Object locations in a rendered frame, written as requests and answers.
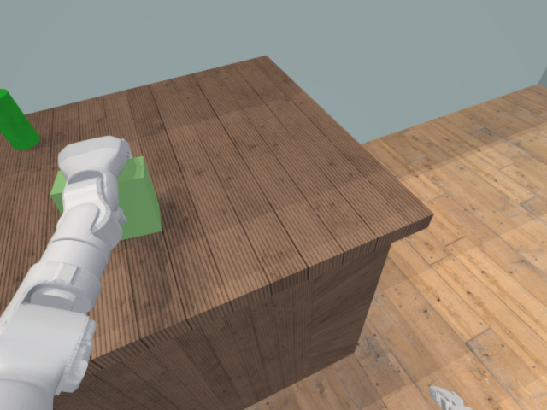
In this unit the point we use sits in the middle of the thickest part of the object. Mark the left robot forearm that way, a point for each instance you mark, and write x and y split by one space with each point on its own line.
68 274

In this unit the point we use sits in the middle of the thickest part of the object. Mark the table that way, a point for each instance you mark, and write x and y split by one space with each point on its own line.
276 225

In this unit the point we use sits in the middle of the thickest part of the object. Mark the robot right hand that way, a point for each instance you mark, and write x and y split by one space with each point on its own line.
447 400

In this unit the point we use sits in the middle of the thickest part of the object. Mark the robot left upper arm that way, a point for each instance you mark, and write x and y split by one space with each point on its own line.
43 351

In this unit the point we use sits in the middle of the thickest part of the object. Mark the robot left hand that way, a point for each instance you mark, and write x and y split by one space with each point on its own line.
108 152

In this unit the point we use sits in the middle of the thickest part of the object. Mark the sponge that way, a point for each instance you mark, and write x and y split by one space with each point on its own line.
137 199

